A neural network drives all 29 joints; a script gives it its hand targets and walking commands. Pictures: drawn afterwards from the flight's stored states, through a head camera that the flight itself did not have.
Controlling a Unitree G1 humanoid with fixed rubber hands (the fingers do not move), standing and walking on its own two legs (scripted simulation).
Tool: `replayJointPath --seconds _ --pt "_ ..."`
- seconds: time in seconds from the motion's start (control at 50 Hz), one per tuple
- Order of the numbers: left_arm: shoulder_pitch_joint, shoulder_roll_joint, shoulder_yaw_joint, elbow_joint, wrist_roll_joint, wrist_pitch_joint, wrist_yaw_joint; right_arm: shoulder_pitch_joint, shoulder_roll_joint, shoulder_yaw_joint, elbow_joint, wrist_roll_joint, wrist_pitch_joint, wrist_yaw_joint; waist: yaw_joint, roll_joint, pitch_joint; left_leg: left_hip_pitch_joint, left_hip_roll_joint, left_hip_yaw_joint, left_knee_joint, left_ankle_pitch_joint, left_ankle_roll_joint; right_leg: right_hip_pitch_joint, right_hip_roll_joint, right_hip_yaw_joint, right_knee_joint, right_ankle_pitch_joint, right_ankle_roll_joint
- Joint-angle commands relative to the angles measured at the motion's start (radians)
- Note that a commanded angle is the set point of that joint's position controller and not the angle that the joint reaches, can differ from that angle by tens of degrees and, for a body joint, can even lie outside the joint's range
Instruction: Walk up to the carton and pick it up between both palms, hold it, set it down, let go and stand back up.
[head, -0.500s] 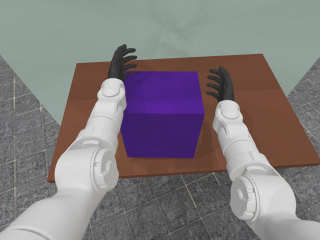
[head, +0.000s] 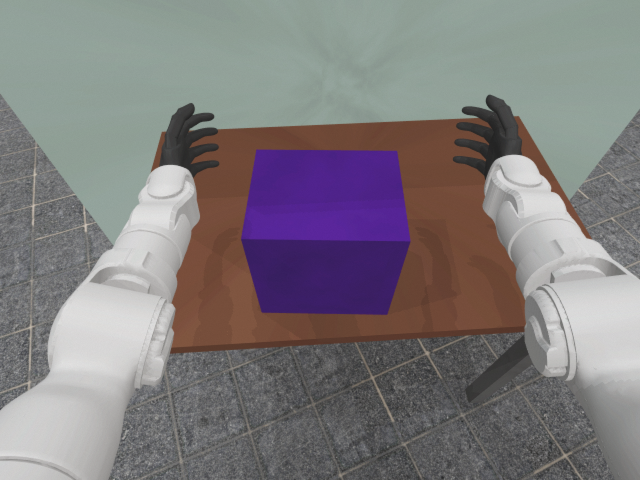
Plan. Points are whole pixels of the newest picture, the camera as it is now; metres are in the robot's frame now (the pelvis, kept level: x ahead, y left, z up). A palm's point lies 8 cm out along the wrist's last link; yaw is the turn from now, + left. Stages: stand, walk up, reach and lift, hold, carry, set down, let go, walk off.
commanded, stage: set down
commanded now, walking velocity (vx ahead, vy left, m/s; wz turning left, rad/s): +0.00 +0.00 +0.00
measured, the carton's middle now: (325, 236) +0.46 +0.02 -0.02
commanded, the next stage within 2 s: let go in 0.96 s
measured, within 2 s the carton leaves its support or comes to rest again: neither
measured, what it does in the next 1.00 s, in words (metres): stands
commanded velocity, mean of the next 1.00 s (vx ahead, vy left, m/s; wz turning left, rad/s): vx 0.00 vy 0.00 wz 0.00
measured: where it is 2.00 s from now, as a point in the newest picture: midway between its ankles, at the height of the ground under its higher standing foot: outside the picture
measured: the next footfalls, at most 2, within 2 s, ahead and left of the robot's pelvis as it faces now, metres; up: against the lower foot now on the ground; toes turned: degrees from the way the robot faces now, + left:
none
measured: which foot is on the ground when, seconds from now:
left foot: down 0.00-1.00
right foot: down 0.00-1.00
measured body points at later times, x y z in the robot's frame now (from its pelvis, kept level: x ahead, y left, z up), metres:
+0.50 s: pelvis -0.02 +0.01 -0.01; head +0.08 +0.03 +0.43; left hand +0.46 +0.17 +0.06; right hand +0.44 -0.14 +0.04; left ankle +0.02 +0.11 -0.74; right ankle +0.01 -0.11 -0.74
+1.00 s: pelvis +0.04 +0.00 +0.01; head +0.10 +0.00 +0.45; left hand +0.46 +0.17 +0.05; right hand +0.46 -0.17 +0.04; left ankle +0.02 +0.11 -0.74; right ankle +0.01 -0.11 -0.74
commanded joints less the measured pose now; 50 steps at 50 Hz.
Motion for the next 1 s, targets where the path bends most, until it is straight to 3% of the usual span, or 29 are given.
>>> replayJointPath --seconds 0.0,0.12,0.22,0.24,0.26,0.28,0.3,0.32,0.34,0.38,0.4,0.44,0.5,0.54,0.6,0.64,0.66,0.68,0.7,0.72,0.8,0.82,0.84,0.9,0.92,0.98 --pt "-0.614 0.152 -0.029 -0.123 -0.065 -0.030 -0.022 -0.543 -0.190 0.068 -0.115 0.080 -0.019 0.024 -0.039 0.035 -0.610 0.419 0.027 -0.028 0.059 0.284 -0.047 0.138 -0.026 -0.015 0.043 0.267 0.064" --pt "-0.513 0.186 -0.032 0.075 -0.064 -0.061 -0.062 -0.486 -0.155 0.163 -0.084 0.161 -0.025 0.035 -0.031 -0.056 -0.468 0.074 0.014 -0.030 -0.019 0.087 0.031 0.396 -0.075 0.047 0.093 0.240 0.100" --pt "-0.409 0.169 0.006 0.084 -0.009 -0.138 -0.091 -0.350 -0.133 0.162 -0.127 0.163 -0.080 0.035 -0.036 -0.040 -0.421 0.115 -0.002 -0.027 -0.055 0.111 0.019 0.402 -0.072 0.043 0.066 0.205 0.077" --pt "-0.264 -0.143 -0.069 0.262 0.042 -0.154 -0.150 -0.141 0.332 0.237 -0.088 0.067 -0.057 0.038 -0.078 -0.084 -0.193 -0.126 -0.043 -0.035 -0.033 0.115 0.005 0.470 -0.071 0.111 -0.024 0.123 0.043" --pt "-0.297 -0.163 -0.028 0.058 0.061 -0.199 -0.152 -0.154 0.294 0.116 -0.272 -0.013 -0.082 0.036 -0.051 -0.023 -0.296 -0.141 -0.048 -0.021 -0.087 0.153 0.004 0.494 -0.090 0.098 -0.030 0.157 0.041" --pt "-0.348 -0.102 0.029 -0.013 0.099 -0.228 -0.130 -0.221 0.218 0.018 -0.344 -0.078 -0.107 0.049 -0.046 -0.010 -0.359 -0.111 -0.045 -0.025 -0.119 0.152 -0.008 0.461 -0.091 0.086 -0.032 0.162 0.031" --pt "-0.401 -0.070 0.031 -0.060 0.119 -0.225 -0.099 -0.247 0.139 -0.076 -0.307 -0.145 -0.105 0.055 -0.086 0.029 -0.387 -0.026 -0.041 -0.034 -0.121 0.144 -0.031 0.396 -0.078 0.066 -0.040 0.138 0.013" --pt "-0.447 -0.053 0.056 -0.093 0.143 -0.214 -0.077 -0.253 0.136 -0.126 -0.310 -0.198 -0.093 0.051 -0.093 0.027 -0.399 0.028 -0.040 -0.037 -0.102 0.121 -0.044 0.325 -0.071 0.052 -0.055 0.071 0.003" --pt "-0.479 -0.030 0.081 -0.132 0.172 -0.196 -0.050 -0.283 0.105 -0.195 -0.342 -0.247 -0.087 0.051 -0.081 0.051 -0.442 0.097 -0.040 -0.037 -0.089 0.086 -0.050 0.233 -0.070 0.031 -0.058 -0.005 -0.005" --pt "-0.567 -0.032 0.097 -0.214 0.190 -0.193 0.012 -0.350 0.075 -0.297 -0.415 -0.340 -0.096 0.036 -0.086 0.067 -0.569 0.192 -0.031 -0.039 -0.066 0.048 -0.052 0.104 -0.074 0.005 -0.045 -0.069 -0.015" --pt "-0.574 -0.032 0.106 -0.163 0.197 -0.176 0.030 -0.384 0.084 -0.314 -0.427 -0.386 -0.090 0.016 -0.088 0.043 -0.598 0.203 -0.027 -0.035 -0.058 0.016 -0.043 0.080 -0.076 -0.005 -0.035 -0.091 -0.010" --pt "-0.528 -0.063 0.098 -0.184 0.190 -0.141 0.071 -0.385 0.037 -0.338 -0.477 -0.422 -0.093 -0.002 -0.086 0.055 -0.752 0.287 -0.015 -0.036 -0.038 0.087 -0.048 0.075 -0.070 -0.031 -0.009 -0.041 -0.011" --pt "-0.415 -0.074 0.092 -0.203 0.183 -0.101 0.093 -0.288 -0.024 -0.304 -0.402 -0.370 -0.099 0.007 -0.087 0.091 -0.867 0.495 -0.004 -0.057 0.027 0.283 -0.093 0.027 -0.038 -0.054 0.025 0.064 -0.031" --pt "-0.327 -0.092 0.092 -0.251 0.180 -0.086 0.095 -0.216 -0.064 -0.278 -0.372 -0.318 -0.117 0.024 -0.087 0.100 -0.880 0.598 0.002 -0.073 0.056 0.487 -0.116 0.011 -0.021 -0.059 0.034 0.161 -0.034" --pt "-0.219 -0.146 0.095 -0.329 0.205 -0.098 0.074 -0.117 -0.040 -0.220 -0.371 -0.252 -0.162 0.039 -0.088 0.098 -0.801 0.685 0.012 -0.092 0.066 0.772 -0.125 0.046 -0.003 -0.044 0.001 0.238 -0.031" --pt "-0.151 -0.188 0.098 -0.381 0.226 -0.106 0.049 -0.030 -0.001 -0.168 -0.349 -0.213 -0.185 0.052 -0.080 0.113 -0.716 0.699 0.011 -0.090 0.063 0.887 -0.130 0.095 0.001 -0.026 -0.039 0.275 -0.034" --pt "-0.151 -0.200 0.090 -0.426 0.231 -0.105 0.038 -0.029 0.008 -0.164 -0.363 -0.202 -0.191 0.059 -0.082 0.124 -0.692 0.687 0.007 -0.088 0.053 0.892 -0.131 0.111 0.003 -0.020 -0.052 0.277 -0.034" --pt "-0.143 -0.186 0.109 -0.424 0.245 -0.109 0.028 -0.022 0.017 -0.151 -0.360 -0.192 -0.191 0.066 -0.062 0.107 -0.626 0.661 0.004 -0.088 0.042 0.854 -0.125 0.138 0.002 -0.018 -0.058 0.272 -0.031" --pt "-0.127 -0.214 0.103 -0.406 0.258 -0.106 0.016 0.004 0.042 -0.139 -0.323 -0.191 -0.185 0.071 -0.072 0.109 -0.534 0.625 0.002 -0.086 0.025 0.792 -0.122 0.166 -0.002 -0.012 -0.075 0.241 -0.033" --pt "-0.103 -0.203 0.115 -0.424 0.262 -0.113 0.006 0.038 0.039 -0.141 -0.352 -0.187 -0.190 0.072 -0.060 0.114 -0.511 0.597 -0.001 -0.081 0.007 0.727 -0.117 0.185 -0.008 -0.011 -0.084 0.236 -0.027" --pt "-0.164 -0.154 0.118 -0.359 0.236 -0.147 -0.007 -0.029 0.056 -0.098 -0.371 -0.165 -0.197 0.069 -0.047 0.042 -0.446 0.406 -0.034 -0.060 -0.029 0.506 -0.084 0.307 -0.035 0.009 -0.039 0.334 -0.006" --pt "-0.181 -0.158 0.118 -0.368 0.218 -0.162 -0.002 -0.038 0.051 -0.085 -0.421 -0.156 -0.202 0.063 -0.051 0.029 -0.486 0.378 -0.040 -0.059 -0.043 0.477 -0.074 0.368 -0.043 0.014 -0.024 0.364 -0.004" --pt "-0.165 -0.136 0.126 -0.330 0.214 -0.168 0.000 -0.037 0.045 -0.071 -0.425 -0.152 -0.202 0.053 -0.044 0.002 -0.491 0.345 -0.042 -0.059 -0.045 0.455 -0.061 0.408 -0.047 0.021 -0.001 0.408 0.003" --pt "-0.103 -0.113 0.137 -0.303 0.193 -0.171 0.000 0.012 0.009 -0.038 -0.418 -0.131 -0.213 0.011 -0.074 -0.054 -0.521 0.273 -0.056 -0.049 -0.045 0.454 -0.047 0.541 -0.049 0.035 0.070 0.609 0.026" --pt "-0.089 -0.106 0.134 -0.273 0.183 -0.156 -0.008 0.007 -0.015 -0.038 -0.411 -0.134 -0.207 -0.002 -0.089 -0.053 -0.527 0.244 -0.060 -0.048 -0.054 0.426 -0.046 0.568 -0.051 0.044 0.088 0.653 0.034" --pt "-0.060 -0.071 0.149 -0.297 0.183 -0.148 -0.023 0.024 -0.027 -0.033 -0.436 -0.124 -0.219 -0.025 -0.092 -0.064 -0.547 0.240 -0.067 -0.047 -0.057 0.441 -0.042 0.584 -0.053 0.056 0.128 0.755 0.051"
